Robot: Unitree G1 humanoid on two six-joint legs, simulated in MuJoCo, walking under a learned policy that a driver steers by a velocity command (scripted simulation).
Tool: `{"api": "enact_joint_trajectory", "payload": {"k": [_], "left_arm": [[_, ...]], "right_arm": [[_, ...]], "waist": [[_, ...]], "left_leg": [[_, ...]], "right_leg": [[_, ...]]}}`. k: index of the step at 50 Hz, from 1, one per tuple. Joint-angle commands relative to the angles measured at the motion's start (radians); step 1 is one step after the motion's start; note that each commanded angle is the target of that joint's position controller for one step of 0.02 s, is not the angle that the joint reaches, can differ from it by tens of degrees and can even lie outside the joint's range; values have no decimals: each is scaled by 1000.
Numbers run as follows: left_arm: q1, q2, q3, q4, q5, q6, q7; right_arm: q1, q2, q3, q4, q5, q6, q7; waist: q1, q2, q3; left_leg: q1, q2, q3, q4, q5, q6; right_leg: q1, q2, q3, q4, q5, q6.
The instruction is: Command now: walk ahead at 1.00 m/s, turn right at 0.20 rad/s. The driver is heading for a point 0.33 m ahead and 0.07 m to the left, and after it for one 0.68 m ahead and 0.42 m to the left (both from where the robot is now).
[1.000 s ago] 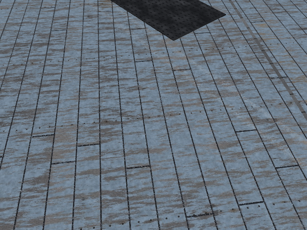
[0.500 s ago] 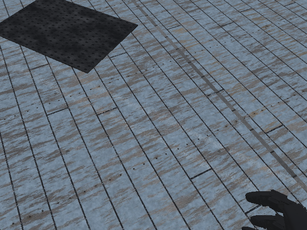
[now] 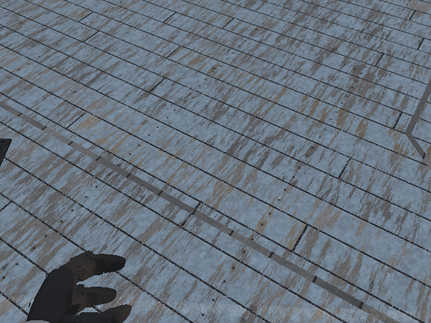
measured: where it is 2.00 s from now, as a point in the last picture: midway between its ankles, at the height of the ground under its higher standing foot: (50, 126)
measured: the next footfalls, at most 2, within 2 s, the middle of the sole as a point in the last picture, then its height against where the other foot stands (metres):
right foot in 0.10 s outside the picture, level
left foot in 0.54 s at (181, 251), level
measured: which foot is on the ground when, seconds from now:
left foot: down 0.00-0.08, up 0.10-0.52, down 0.54-0.96, up 0.98-1.00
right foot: up 0.00-0.08, down 0.10-0.54, up 0.56-0.92, down 0.94-1.00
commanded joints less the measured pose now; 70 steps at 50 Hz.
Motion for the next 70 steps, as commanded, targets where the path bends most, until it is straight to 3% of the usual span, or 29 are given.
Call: {"api": "enact_joint_trajectory", "payload": {"k": [1,4,5,6,7,9,12,16,23,26,27,28,29,30,32,36,40,44,47,48,49,50,52,57,63,67,68,69,70], "left_arm": [[-45,54,5,-50,3,-12,6],[366,141,51,80,11,-11,48],[529,216,81,128,24,-8,68],[498,291,102,120,44,-11,80],[507,251,105,110,7,-10,81],[391,147,88,154,3,-31,81],[355,56,65,182,-10,-61,79],[381,40,61,227,-27,-92,72],[467,134,64,256,-33,-92,116],[351,217,90,208,-5,-40,148],[287,227,101,199,-3,-25,137],[265,48,54,152,17,-45,107],[364,39,38,45,-22,-64,104],[302,81,27,32,-2,-91,100],[247,101,30,40,13,-91,94],[185,59,8,-6,37,-14,83],[12,16,-13,-77,-12,-17,63],[12,75,8,-86,-19,-28,75],[448,206,72,19,-12,-43,114],[664,273,96,55,17,-47,133],[526,354,114,38,34,-37,124],[392,225,103,6,24,-28,117],[346,112,76,33,17,-23,107],[433,57,64,154,-22,-63,84],[442,101,73,202,-16,-76,89],[477,212,98,197,-37,-46,120],[441,225,104,180,-40,-36,121],[372,284,132,125,-76,-42,134],[343,99,82,70,-9,-60,130]], "right_arm": [[-84,-177,-24,-59,6,-21,-2],[-98,-239,-32,-48,3,13,-28],[-98,-183,-19,-72,-1,17,-28],[17,1,18,-122,20,14,-6],[-107,-122,-8,-148,24,9,-19],[-218,-93,-2,-165,26,9,-14],[-149,-37,4,-117,-2,64,15],[-367,-9,9,-194,-3,89,34],[-510,-37,24,-244,1,70,65],[-62,-154,-27,-121,-3,82,46],[103,-202,-60,-76,9,85,23],[14,-254,-74,-67,22,94,2],[-65,-353,-97,-117,-7,102,-1],[-114,-286,-94,-158,-4,105,-13],[-191,-179,-67,-142,-1,95,-19],[-246,-173,-56,-164,13,36,-19],[-217,-190,-76,-174,22,26,-6],[-180,-211,-92,-179,20,35,-8],[-275,-244,-96,-205,5,24,-4],[-306,-83,-52,-247,-3,11,-11],[-165,-18,-21,-319,54,15,-6],[-246,-108,-25,-273,17,42,-18],[-354,-131,-34,-279,-8,62,8],[-480,-49,-2,-376,-19,114,56],[-676,-51,21,-446,-18,112,83],[-452,-75,5,-364,-33,91,69],[-262,-112,-18,-304,-31,84,53],[-177,-237,-92,-307,89,80,33],[-215,-332,-99,-302,83,83,1]], "waist": [[107,102,111],[322,161,-146],[366,100,-248],[212,-195,-373],[277,-72,-397],[184,23,-59],[82,-24,12],[85,-22,135],[76,-19,81],[-162,-88,-143],[-247,-16,-172],[-107,264,-76],[-1,315,-274],[-19,101,-230],[88,-98,15],[158,-73,112],[68,27,87],[41,83,20],[286,49,-226],[337,-145,-348],[170,-474,-433],[178,-212,-250],[173,-10,-71],[120,-60,33],[113,6,173],[-5,-43,2],[-84,-57,-95],[-127,-59,-132],[-29,261,-142]], "left_leg": [[-203,226,-24,-67,889,139],[-195,232,20,529,1262,106],[-407,184,8,881,905,101],[-796,17,-68,1290,-148,80],[-882,10,-204,1372,-109,116],[-904,99,-181,1238,70,115],[-755,151,-194,1140,87,92],[-875,154,-130,991,250,82],[-640,-33,124,566,483,162],[-188,-106,63,577,296,236],[-9,-53,-48,493,236,302],[90,55,-248,556,376,339],[327,243,-773,359,157,563],[248,287,-949,137,-119,529],[-135,220,-789,66,-89,424],[-558,58,-527,22,137,384],[-577,-24,-439,34,330,292],[-343,20,-500,175,535,227],[-427,-35,-450,725,665,157],[-616,-94,-366,1073,29,164],[-886,-140,-258,1289,-205,138],[-981,-33,-228,1340,-73,144],[-945,42,-187,1244,42,123],[-963,111,-157,1166,131,104],[-864,70,18,752,330,135],[-448,-109,115,557,301,182],[-238,-120,49,527,328,221],[22,-27,-110,417,489,246],[197,116,-368,438,937,283]], "right_leg": [[275,51,-118,-110,20,-39],[736,130,-109,-171,-131,-90],[994,-21,64,-158,-310,-110],[1248,-359,618,-266,-571,-195],[1186,-364,798,-418,-574,-171],[849,-283,462,-471,-286,-129],[600,-208,233,-576,-196,-68],[559,-132,-40,-668,100,-1],[765,-121,-269,-533,990,110],[715,-178,-226,61,1235,119],[555,-99,-234,503,803,111],[174,89,-180,879,-405,113],[-136,112,39,1071,-503,143],[-197,53,118,956,-396,109],[-90,-31,103,728,-309,109],[134,-103,48,379,-295,177],[318,-54,-8,-33,94,169],[399,4,19,-228,86,144],[892,-20,51,-200,-177,102],[1114,-286,322,-231,-542,90],[1183,-496,957,-509,-782,-15],[1029,-431,872,-531,-925,-33],[808,-329,479,-498,-531,-3],[667,-249,74,-563,-70,54],[639,-170,-242,-639,312,91],[699,-194,-275,-193,1058,123],[633,-223,-248,49,1003,119],[434,-119,-207,301,528,166],[139,62,-172,704,-524,196]]}}
Keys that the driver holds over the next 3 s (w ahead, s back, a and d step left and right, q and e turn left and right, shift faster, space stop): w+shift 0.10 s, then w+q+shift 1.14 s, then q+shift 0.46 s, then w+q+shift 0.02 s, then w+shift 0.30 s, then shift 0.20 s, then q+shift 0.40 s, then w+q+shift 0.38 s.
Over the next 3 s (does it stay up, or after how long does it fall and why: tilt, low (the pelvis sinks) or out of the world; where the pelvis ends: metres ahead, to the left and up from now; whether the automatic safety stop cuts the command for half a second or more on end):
stays up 1.26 0.88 0.01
